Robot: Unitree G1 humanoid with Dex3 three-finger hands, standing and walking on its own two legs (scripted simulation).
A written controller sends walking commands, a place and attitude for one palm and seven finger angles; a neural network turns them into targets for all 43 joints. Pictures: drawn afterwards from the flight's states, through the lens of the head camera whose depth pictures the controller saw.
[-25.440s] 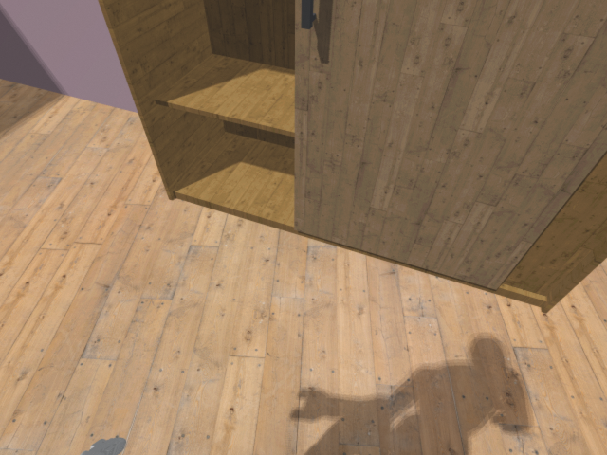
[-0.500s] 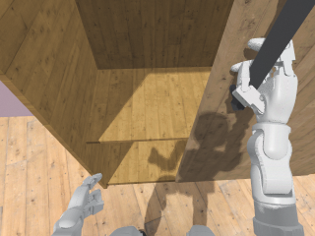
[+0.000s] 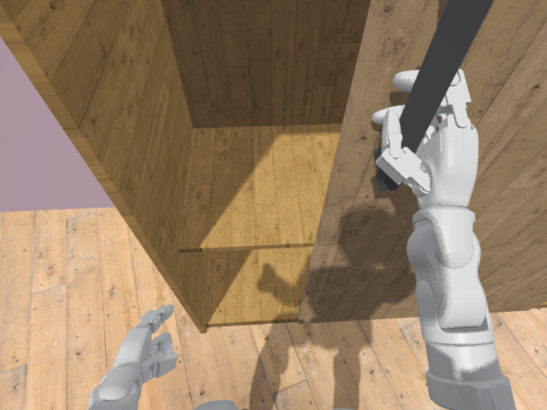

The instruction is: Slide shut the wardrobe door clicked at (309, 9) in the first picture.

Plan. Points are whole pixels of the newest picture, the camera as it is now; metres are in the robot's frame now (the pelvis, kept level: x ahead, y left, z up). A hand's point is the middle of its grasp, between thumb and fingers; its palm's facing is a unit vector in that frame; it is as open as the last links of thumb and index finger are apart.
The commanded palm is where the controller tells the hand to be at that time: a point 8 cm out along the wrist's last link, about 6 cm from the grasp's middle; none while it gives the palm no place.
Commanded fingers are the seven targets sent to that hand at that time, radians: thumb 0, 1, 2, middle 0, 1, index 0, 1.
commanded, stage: step sideways, sliding the door along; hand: right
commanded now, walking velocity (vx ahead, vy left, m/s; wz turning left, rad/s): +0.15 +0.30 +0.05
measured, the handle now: (413, 96) +0.39 -0.15 +0.25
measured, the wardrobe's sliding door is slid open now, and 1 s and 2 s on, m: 0.32 0.17 0.03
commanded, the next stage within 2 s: none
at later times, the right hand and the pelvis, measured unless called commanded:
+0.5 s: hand (304, 157) +0.34 -0.03 +0.21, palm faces +0.03 +1.00 -0.01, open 6.4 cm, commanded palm +0.31 -0.02 +0.23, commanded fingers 0.00 -0.90 -0.90 0.45 1.40 0.45 1.40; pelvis +0.00 +0.05 +0.00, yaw +1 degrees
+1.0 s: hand (240, 162) +0.34 +0.03 +0.21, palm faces +0.02 +1.00 -0.04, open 6.7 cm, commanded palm +0.31 +0.05 +0.22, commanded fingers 0.00 -0.90 -0.90 0.45 1.40 0.45 1.40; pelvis -0.01 +0.13 -0.01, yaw -1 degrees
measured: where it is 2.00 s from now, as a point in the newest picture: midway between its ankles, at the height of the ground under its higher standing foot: outside the picture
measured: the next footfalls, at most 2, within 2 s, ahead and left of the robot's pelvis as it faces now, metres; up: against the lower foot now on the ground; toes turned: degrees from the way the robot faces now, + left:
right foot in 0.78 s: +0.02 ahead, -0.07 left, +0.00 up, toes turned -2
left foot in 0.92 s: +0.07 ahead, +0.21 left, +0.00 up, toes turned +3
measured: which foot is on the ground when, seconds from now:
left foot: down 0.00-0.80, up 0.82-0.90, down 0.92-1.00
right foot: down 0.00-0.66, up 0.68-0.76, down 0.78-1.00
